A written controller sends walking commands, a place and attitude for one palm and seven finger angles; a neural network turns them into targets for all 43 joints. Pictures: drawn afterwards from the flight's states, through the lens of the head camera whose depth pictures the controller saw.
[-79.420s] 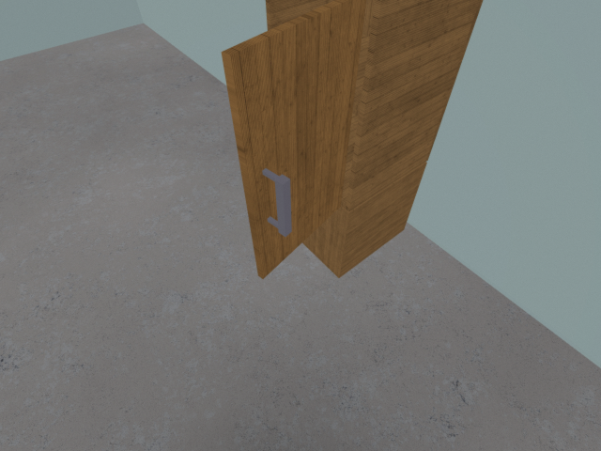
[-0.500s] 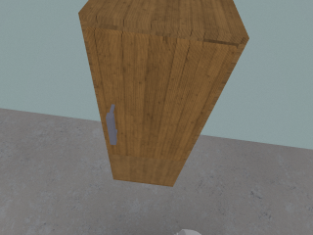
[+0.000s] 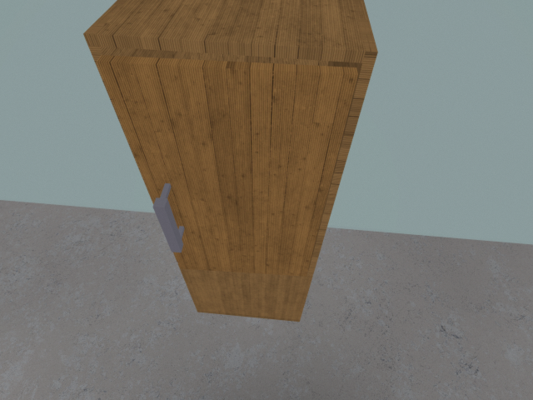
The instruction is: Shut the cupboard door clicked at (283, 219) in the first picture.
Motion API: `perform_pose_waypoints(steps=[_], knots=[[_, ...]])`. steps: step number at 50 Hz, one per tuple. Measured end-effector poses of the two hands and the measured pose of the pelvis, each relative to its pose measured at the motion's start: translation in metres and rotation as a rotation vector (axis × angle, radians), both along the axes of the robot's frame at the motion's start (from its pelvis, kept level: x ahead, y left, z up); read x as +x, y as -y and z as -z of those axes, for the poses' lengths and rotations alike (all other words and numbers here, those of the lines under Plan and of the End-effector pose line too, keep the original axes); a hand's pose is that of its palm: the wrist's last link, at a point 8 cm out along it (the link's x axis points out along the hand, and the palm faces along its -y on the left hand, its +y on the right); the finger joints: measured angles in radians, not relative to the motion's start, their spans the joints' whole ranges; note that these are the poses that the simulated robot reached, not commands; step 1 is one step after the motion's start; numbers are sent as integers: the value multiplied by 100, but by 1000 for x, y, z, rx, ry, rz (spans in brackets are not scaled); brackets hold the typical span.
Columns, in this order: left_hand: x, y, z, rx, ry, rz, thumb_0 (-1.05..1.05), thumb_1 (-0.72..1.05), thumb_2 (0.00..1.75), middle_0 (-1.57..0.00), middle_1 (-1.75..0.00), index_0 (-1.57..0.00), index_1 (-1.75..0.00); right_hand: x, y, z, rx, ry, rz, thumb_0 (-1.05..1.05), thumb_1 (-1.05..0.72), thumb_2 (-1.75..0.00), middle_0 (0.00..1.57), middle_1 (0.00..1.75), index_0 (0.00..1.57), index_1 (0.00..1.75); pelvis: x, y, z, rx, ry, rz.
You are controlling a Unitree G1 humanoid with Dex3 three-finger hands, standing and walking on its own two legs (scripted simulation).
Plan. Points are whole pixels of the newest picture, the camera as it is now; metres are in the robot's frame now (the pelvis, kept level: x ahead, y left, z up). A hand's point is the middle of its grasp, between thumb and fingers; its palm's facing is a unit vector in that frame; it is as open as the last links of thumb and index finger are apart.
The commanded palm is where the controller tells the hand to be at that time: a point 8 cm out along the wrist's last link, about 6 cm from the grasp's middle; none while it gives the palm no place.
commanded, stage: come to a stop and stand still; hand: left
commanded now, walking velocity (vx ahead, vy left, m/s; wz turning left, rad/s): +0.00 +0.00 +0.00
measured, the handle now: (172, 219) +0.44 +0.22 -0.06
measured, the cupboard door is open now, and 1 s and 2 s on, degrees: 2 2 2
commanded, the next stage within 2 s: look again from close up in 0.74 s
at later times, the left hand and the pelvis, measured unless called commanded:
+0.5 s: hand out of the picture +0.04 +0.20 -0.16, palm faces +0.00 -0.96 -0.27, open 7.3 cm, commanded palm none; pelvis -0.02 +0.00 +0.00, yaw +0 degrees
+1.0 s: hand out of the picture -0.03 +0.17 -0.17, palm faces +0.01 -0.98 -0.22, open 7.3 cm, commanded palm none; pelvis -0.03 -0.01 +0.00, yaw +0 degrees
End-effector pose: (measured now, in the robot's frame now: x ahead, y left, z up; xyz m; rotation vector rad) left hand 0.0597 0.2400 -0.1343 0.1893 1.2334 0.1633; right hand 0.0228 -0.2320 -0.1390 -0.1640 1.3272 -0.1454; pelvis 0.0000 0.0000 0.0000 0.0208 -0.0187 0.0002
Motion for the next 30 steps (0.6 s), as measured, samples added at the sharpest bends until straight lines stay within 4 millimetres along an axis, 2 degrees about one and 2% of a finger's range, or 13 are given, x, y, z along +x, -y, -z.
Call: perform_pose_waypoints(steps=[10,16,22,30], knots=[[-9,-24,-11,91,29,19,1,91,90,-20,-30,-20,-30,47,4,3,15,195,-25,1,-91,-90,20,29,20,30,3,0,8,-2,11,-5],[-7,-22,-14,85,76,22,1,91,90,-20,-30,-20,-30,57,10,-3,-2,236,-43,1,-91,-90,20,29,20,30,-4,0,7,-5,29,1],[-16,-12,-13,56,75,33,1,91,90,-20,-30,-20,-30,46,16,-8,-14,222,-41,1,-90,-90,20,29,20,30,-14,1,3,-5,35,4],[-43,1,-7,17,3,30,1,91,90,-20,-30,-21,-30,5,18,-6,-13,117,-14,1,-90,-90,20,29,20,30,-24,4,-2,-7,26,2]])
